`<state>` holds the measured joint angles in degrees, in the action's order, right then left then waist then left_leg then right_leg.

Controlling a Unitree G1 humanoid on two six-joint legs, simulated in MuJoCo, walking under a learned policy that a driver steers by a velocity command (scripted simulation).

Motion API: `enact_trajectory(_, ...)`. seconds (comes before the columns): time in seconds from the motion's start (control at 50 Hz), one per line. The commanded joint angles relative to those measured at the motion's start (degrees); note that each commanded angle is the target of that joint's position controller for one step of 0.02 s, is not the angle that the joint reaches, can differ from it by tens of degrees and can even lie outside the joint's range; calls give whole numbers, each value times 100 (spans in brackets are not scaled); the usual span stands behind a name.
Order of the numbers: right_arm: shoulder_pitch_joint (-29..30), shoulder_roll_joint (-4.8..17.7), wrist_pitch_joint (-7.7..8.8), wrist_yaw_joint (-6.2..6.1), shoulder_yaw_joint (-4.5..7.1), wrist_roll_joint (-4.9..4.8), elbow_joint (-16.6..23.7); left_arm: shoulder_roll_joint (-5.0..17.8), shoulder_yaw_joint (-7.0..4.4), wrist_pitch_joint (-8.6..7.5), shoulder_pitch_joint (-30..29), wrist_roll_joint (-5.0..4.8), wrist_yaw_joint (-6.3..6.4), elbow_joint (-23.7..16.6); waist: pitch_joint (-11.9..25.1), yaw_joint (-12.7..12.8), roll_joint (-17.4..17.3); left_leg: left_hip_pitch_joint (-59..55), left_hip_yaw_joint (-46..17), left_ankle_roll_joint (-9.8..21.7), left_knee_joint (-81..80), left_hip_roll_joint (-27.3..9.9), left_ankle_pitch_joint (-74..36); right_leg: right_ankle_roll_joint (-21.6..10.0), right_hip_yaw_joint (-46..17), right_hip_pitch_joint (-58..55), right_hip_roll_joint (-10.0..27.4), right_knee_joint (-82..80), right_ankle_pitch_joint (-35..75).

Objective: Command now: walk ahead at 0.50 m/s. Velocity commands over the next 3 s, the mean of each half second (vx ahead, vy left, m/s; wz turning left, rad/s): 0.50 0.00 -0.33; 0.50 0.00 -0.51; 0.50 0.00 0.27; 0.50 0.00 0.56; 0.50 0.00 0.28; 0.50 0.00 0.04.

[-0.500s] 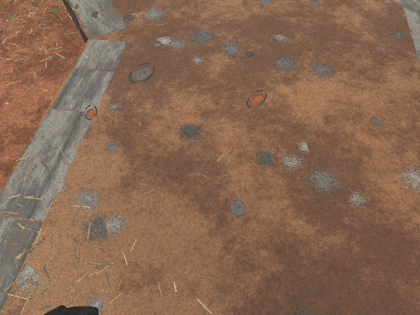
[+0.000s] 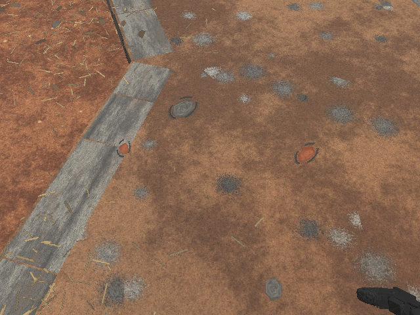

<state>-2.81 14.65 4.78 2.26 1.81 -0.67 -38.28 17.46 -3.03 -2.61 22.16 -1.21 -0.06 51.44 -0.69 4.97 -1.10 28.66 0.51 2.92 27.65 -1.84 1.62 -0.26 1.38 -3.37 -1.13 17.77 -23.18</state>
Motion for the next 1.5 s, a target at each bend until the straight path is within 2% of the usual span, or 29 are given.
enact_trajectory(0.02, -2165, 1421, 37, -114, 527, 84, -191, 578, -47, -15, -179, 163, 67, -429, 1614, -1285, -184, -3463, -1042, 664, 167, -915, -116, -447, -91, 1522, 819, 3140, 3238)
enact_trajectory(0.04, -2295, 1790, 13, -92, 588, 63, -294, -107, 156, -144, 624, 123, -4, -478, 2253, -837, -1687, -5255, -3699, 1595, -423, -2124, 1133, -123, -229, 3849, -237, 5020, -780)
enact_trajectory(0.06, -2312, 1165, 7, -101, 451, 19, -241, 550, 11, -239, 176, -34, -38, -391, 2013, -1178, -956, -5004, -3975, 1394, -906, -2030, 2155, -184, -925, 4508, 24, 5583, -1016)
enact_trajectory(0.08, -1905, 982, 25, -128, 371, 36, -215, 822, -84, -293, -420, -167, -57, -593, 1136, -1147, -664, -4242, -3093, 1122, -1057, -1855, 2036, -253, -855, 4784, 284, 5600, -479)
enact_trajectory(0.12, -1244, 713, 61, -127, 284, 103, -193, 698, -102, -261, -749, -52, -20, -657, 379, -798, -288, -2860, -1993, 945, -1425, -1472, 1061, -177, -727, 4407, 706, 5066, 388)
enact_trajectory(0.22, -1020, 665, 237, -151, 312, 155, -429, 313, -108, 39, -560, -43, 12, -598, -1, -446, -293, -1963, -596, 871, -2022, -1229, -171, 50, -829, 4064, 883, 4503, 1181)
enact_trajectory(0.44, -1613, 1044, -23, -312, 423, 28, -936, 55, -11, -17, -2235, 11, -298, -1373, -482, -978, -64, -3316, 820, 561, -1791, -1382, -1246, -184, -74, 4491, 631, 1860, 2438)
enact_trajectory(0.5, -1470, 1244, -170, -373, 484, -22, -915, 250, -114, 11, -2037, 7, -379, -1519, -168, -685, -324, -3689, 1041, 382, -905, -1452, -3563, -477, 364, 3862, 231, 1788, 1576)
enact_trajectory(0.54, -1306, 1353, -269, -432, 505, -40, -859, 635, -344, 41, -896, -16, -344, -1307, 489, -1, -395, -3392, 1212, 183, 750, -1279, -4632, -795, 563, 2295, -217, 1582, 1386)
enact_trajectory(0.56, -1265, 1285, -245, -459, 462, -15, -788, 1025, -543, 79, 76, -14, -243, -1077, 986, 482, -90, -2294, 1247, -52, 2254, -1045, -3509, -1067, 3, 596, -75, 1261, 1647)
enact_trajectory(0.58, -1821, 446, -97, -352, 198, 211, -494, 1696, -680, 86, 236, -56, -152, -1033, 1486, -48, 1446, 458, 1036, -448, 4432, -15, 1585, -2091, -2939, -1646, 1460, 1108, 1162)
enact_trajectory(0.6, -1489, 609, 163, -254, 163, 71, -424, 1414, -565, 12, 319, -18, -161, -1212, 2344, 136, 1087, 1370, -369, -429, 5348, 505, 3280, -2588, -5021, -2252, 2070, 113, 476)
enact_trajectory(0.62, -844, 953, 317, -174, 262, -168, -247, 1044, -452, -47, 146, 41, -167, -1195, 1628, 298, 742, 1908, -660, -268, 5350, 133, 2811, -2214, -4202, -1823, 1902, -71, 661)
enact_trajectory(0.64, -680, 906, 393, -175, 230, -169, -181, 869, -404, -89, -183, 22, -161, -1227, 1034, 78, 361, 1826, -613, -169, 4853, -125, 2303, -1979, -3452, -973, 1661, -79, 1028)
enact_trajectory(0.68, -752, 973, 343, -238, 307, 69, -277, 532, -285, -106, -847, 73, -132, -1403, 426, -408, 163, 1035, -585, -255, 3955, -447, 1826, -1747, -2514, 559, 1262, -266, 2186)
enact_trajectory(0.74, -891, 794, 148, -244, 295, 151, -253, 642, -310, -124, -932, 72, -61, -1480, 284, -623, 246, 582, -439, -523, 3245, -453, 1535, -1765, -2043, 1422, 1044, -495, 2944)
enact_trajectory(0.84, 157, 480, 120, -213, 154, 140, 48, 854, -381, -60, -540, 5, 85, -1365, 63, -246, 482, 137, -283, -725, 1033, -54, -349, -1326, -1440, 1978, 524, -424, 2429)
enact_trajectory(0.96, 397, 759, 242, -51, 223, 33, 127, 699, -338, -11, -86, 18, 112, -1123, 87, -109, 743, -63, -426, -442, 131, -6, -475, -1110, -2026, 1036, 1043, 158, 1803)
enact_trajectory(1.02, -384, 991, 284, -71, 350, 90, -88, 620, -300, 15, -174, 71, 84, -1104, 341, -530, 801, -1013, -86, 41, -145, 168, 79, -877, -1792, 701, 885, 1129, 3481)
enact_trajectory(1.04, -1162, 1220, 303, -82, 415, 147, -206, 439, -209, 16, -146, 132, 88, -1173, 1082, -849, 449, -2284, -754, 418, 44, -406, -143, -699, -1431, 1110, 592, 2450, 3317)
enact_trajectory(1.06, -1835, 1780, 250, -65, 577, 177, -364, 179, -120, -56, 607, 44, 83, -1224, 1902, -723, -1093, -4305, -3113, 1442, -257, -1508, 724, -179, -760, 3009, -224, 4545, 1637)
enact_trajectory(1.08, -2006, 1452, 210, 18, 504, -26, -485, 350, -102, -123, 527, 61, 77, -1231, 1793, -819, -1542, -4661, -4722, 1664, -1168, -1826, 2215, -71, -877, 4205, -345, 5298, -815)
enact_trajectory(1.1, -1690, 1089, 182, 21, 387, -104, -403, 732, -192, -171, -161, -4, 55, -1345, 911, -912, -867, -4069, -4298, 1385, -1248, -1701, 2810, -136, -1004, 4744, 14, 5595, -500)
enact_trajectory(1.14, -1248, 906, 87, -8, 310, 23, -280, 632, -166, -276, -965, 111, 42, -1557, 83, -818, -126, -2802, -3173, 1196, -1377, -1237, 1830, -150, -755, 4686, 335, 5050, 153)
enact_trajectory(1.22, -1245, 834, 46, -119, 276, 12, -272, 351, -141, -305, -919, 219, 30, -1600, 203, -537, -482, -2138, -2294, 1169, -1558, -743, 265, 82, -556, 3939, 471, 3703, 533)
enact_trajectory(1.32, -1564, 1127, -60, -279, 392, -71, -397, 111, -20, -335, -1853, 161, -2, -1787, 73, -809, -400, -1552, -1796, 996, -1551, -488, 22, 343, -455, 3291, 198, 1864, 2038)
enact_trajectory(1.42, -1961, 1092, -192, -331, 405, -116, -495, 310, -91, -429, -2362, 59, -75, -1930, 58, -895, -461, -1787, -2289, 817, -1095, -581, 454, 297, -615, 2724, -13, 1037, 2231)
enact_trajectory(1.48, -1805, 956, -232, -338, 386, -94, -409, 542, -234, -487, -1666, 65, -38, -1751, 293, -424, -550, -1688, -2403, 546, -355, -385, 305, -18, -552, 1520, 88, 561, 1989)
enact_trajectory(1.5, -1696, 706, -205, -315, 299, -41, -309, 775, -321, -500, -962, 143, 14, -1664, 838, -62, -316, -1242, -2084, 356, 705, -124, 417, -323, -1020, 367, 687, 675, 1810)
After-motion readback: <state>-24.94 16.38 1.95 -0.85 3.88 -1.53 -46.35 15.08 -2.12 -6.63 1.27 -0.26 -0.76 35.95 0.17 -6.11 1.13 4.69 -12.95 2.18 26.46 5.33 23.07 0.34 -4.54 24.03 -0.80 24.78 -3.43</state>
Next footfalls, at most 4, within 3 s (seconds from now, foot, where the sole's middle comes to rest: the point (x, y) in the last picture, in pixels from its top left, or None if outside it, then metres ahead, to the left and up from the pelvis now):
0.56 right None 0.44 -0.15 -0.76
1.02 left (256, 226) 0.78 -0.07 -0.76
1.50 right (337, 199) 0.92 -0.36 -0.76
2.00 left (272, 132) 1.23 -0.13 -0.76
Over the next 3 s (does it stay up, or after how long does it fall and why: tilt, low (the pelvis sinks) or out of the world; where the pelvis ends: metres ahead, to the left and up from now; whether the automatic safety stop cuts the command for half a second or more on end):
stays up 1.63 -0.18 0.01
